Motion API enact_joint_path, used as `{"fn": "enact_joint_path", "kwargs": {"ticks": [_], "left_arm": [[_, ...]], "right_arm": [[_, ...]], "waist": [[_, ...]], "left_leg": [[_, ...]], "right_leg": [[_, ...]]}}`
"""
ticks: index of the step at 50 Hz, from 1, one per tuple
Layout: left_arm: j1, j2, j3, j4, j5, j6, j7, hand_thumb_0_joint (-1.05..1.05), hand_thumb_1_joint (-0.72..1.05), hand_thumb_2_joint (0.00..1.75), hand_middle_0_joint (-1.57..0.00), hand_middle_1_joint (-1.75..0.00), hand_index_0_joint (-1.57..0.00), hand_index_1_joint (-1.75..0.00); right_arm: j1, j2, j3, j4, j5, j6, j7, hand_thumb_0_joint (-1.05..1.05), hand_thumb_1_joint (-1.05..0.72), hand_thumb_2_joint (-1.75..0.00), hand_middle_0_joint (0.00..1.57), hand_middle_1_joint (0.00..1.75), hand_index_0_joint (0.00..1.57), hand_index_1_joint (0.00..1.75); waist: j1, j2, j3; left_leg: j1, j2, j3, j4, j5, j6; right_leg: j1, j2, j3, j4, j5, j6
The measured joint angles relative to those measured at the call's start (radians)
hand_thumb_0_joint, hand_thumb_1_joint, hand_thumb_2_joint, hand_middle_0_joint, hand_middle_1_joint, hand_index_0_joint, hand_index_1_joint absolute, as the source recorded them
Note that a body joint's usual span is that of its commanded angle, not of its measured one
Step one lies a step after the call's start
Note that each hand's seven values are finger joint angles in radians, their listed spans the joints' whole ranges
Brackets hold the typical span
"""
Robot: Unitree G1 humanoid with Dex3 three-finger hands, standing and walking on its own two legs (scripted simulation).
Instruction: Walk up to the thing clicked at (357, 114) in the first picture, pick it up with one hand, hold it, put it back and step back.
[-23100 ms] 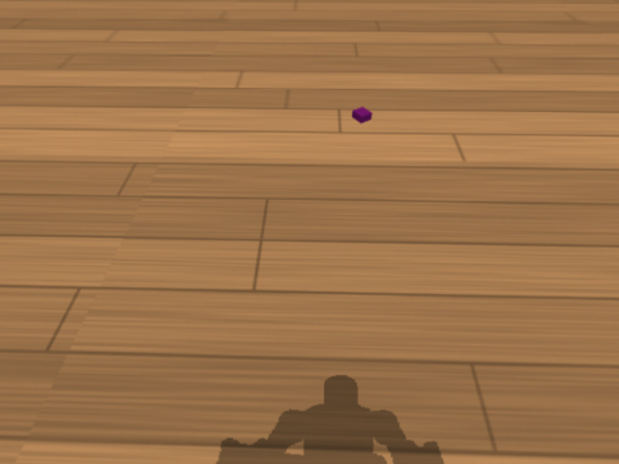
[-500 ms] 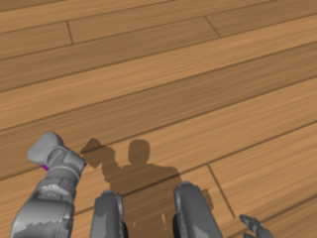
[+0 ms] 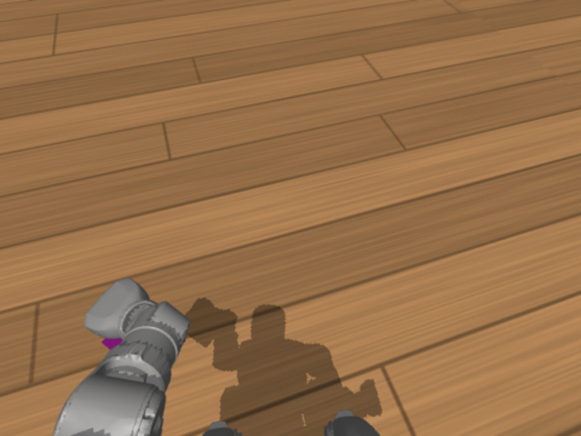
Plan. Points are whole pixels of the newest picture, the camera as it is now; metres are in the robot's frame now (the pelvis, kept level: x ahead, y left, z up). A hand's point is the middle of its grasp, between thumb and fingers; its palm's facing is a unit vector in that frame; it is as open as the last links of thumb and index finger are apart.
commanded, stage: lift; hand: left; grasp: from above
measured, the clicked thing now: (145, 341) +0.33 +0.23 -0.13
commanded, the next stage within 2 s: hold in 0.30 s
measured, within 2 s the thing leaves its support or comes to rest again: neither
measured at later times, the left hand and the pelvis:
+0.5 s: hand (120, 312) +0.34 +0.23 -0.02, palm faces -0.25 -0.39 -0.89, open 11.2 cm; pelvis +0.02 +0.01 +0.05, yaw +0 degrees
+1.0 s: hand (113, 298) +0.35 +0.23 +0.01, palm faces -0.23 -0.39 -0.89, open 11.2 cm; pelvis +0.04 +0.01 +0.07, yaw +0 degrees
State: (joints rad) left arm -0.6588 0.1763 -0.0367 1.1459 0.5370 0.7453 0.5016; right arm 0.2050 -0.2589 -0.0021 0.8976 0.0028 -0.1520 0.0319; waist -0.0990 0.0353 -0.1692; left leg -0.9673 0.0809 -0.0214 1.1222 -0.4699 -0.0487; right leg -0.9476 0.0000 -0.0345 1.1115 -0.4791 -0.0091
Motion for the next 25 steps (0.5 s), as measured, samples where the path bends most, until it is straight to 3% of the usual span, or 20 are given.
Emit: {"fn": "enact_joint_path", "kwargs": {"ticks": [8,25], "left_arm": [[0.004,-0.016,-0.004,-0.001,-0.017,0.031,-0.003,-0.04,-0.18,0.38,-0.75,-0.35,-0.77,-0.42],[0.056,-0.037,-0.057,-0.042,0.001,0.044,-0.048,-0.03,-0.16,0.40,-0.70,-0.39,-0.73,-0.45]], "right_arm": [[0.028,0.006,-0.003,0.006,-0.003,0.014,0.012,0.00,-0.90,-0.89,0.20,0.30,0.20,0.30],[0.009,0.002,0.005,-0.005,0.009,0.013,0.020,0.00,-0.90,-0.89,0.20,0.30,0.20,0.30]], "waist": [[0.016,-0.002,0.017],[0.041,-0.015,0.040]], "left_leg": [[0.135,-0.007,0.015,-0.138,0.046,0.005],[0.342,-0.023,0.036,-0.324,0.101,0.015]], "right_leg": [[0.131,-0.006,0.007,-0.133,0.044,0.005],[0.332,-0.019,0.019,-0.309,0.096,0.015]]}}
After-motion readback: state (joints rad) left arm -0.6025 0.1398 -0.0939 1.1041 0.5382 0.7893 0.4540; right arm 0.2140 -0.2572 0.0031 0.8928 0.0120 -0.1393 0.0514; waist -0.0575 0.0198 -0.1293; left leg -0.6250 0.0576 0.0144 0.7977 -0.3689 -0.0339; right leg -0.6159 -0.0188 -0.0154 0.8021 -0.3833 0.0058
